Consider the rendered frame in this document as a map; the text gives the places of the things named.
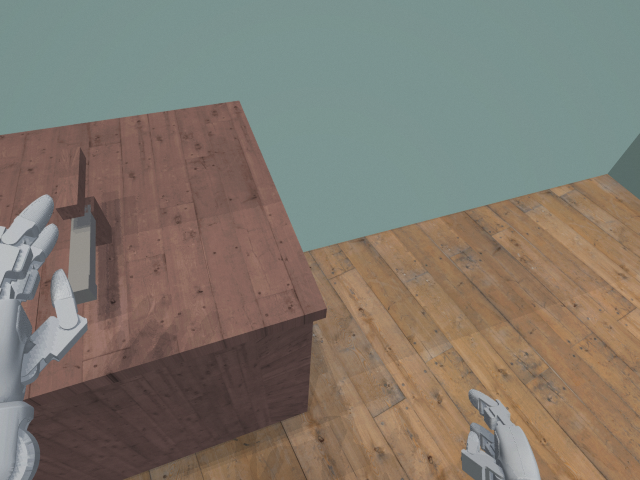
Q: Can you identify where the robot right hand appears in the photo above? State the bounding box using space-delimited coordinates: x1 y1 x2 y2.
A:
461 389 541 480

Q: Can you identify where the tap lever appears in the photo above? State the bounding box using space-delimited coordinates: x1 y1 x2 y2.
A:
68 204 97 304

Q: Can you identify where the counter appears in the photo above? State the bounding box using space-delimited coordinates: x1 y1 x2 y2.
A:
0 101 327 480

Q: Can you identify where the left robot forearm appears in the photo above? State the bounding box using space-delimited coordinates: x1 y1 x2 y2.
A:
0 401 40 480

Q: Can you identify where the robot left hand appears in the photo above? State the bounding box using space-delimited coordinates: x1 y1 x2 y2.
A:
0 194 88 403

